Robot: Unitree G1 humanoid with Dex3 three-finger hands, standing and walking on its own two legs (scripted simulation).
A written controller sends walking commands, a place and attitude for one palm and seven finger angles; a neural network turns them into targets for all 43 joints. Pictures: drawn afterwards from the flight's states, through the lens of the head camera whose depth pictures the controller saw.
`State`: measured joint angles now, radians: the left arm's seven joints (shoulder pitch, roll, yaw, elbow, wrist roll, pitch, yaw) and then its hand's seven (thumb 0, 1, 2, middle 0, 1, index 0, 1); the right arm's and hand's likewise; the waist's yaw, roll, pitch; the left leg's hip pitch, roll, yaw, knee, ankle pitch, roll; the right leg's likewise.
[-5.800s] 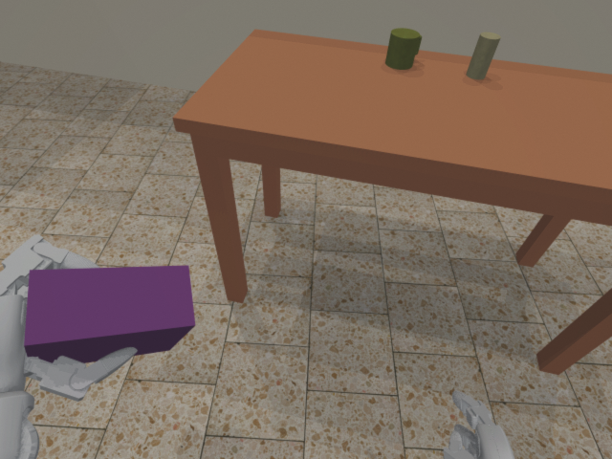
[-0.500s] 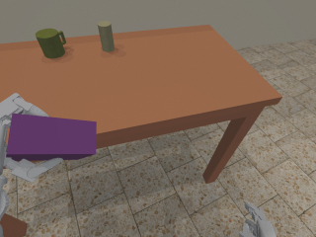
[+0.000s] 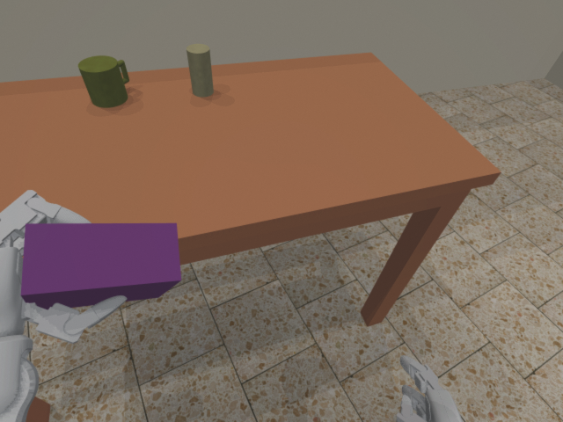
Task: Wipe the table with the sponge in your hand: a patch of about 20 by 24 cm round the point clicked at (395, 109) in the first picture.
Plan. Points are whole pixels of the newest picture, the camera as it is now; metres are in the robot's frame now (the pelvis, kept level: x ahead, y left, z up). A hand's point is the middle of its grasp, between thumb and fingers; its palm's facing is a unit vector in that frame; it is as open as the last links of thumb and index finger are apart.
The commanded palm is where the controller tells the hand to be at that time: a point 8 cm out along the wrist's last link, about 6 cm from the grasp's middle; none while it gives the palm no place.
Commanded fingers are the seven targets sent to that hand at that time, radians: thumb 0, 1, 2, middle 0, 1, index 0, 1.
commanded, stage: come to a stop and stand still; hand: left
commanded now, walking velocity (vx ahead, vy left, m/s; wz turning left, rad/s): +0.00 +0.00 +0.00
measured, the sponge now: (127, 266) +0.24 +0.21 +0.14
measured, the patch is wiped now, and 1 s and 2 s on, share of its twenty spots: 0.00 0.00 0.00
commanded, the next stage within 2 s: look again from close up in 0.98 s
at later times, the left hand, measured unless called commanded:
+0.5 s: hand (93, 228) +0.27 +0.26 +0.16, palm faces +0.41 -0.83 -0.37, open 10.5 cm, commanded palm +0.21 +0.29 +0.18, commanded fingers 0.00 0.10 1.30 -1.20 -1.60 -1.20 -1.60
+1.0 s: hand (117, 228) +0.28 +0.24 +0.16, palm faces +0.40 -0.83 -0.38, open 10.5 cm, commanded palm +0.22 +0.27 +0.18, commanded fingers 0.00 0.10 1.30 -1.20 -1.60 -1.20 -1.60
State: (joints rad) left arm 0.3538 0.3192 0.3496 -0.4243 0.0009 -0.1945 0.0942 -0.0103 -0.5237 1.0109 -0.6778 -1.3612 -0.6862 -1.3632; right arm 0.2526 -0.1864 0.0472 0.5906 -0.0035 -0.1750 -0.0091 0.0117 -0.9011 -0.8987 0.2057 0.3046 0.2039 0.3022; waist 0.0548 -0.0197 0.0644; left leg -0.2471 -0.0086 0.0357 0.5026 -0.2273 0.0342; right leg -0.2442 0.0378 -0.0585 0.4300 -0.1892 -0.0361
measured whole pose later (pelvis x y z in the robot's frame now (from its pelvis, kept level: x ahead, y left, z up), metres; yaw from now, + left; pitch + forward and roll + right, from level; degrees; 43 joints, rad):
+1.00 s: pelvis +0.07 -0.01 +0.01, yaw +2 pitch +0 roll -1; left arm 0.45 0.35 0.32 -0.45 -0.05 -0.15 0.12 -0.01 -0.52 1.01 -0.68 -1.36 -0.69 -1.36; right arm 0.20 -0.22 0.01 0.56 0.01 -0.08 -0.05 0.01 -0.90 -0.90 0.20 0.30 0.20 0.30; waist 0.02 0.00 0.02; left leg -0.18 -0.02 0.00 0.42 -0.25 0.02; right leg -0.18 0.06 -0.04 0.37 -0.20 -0.06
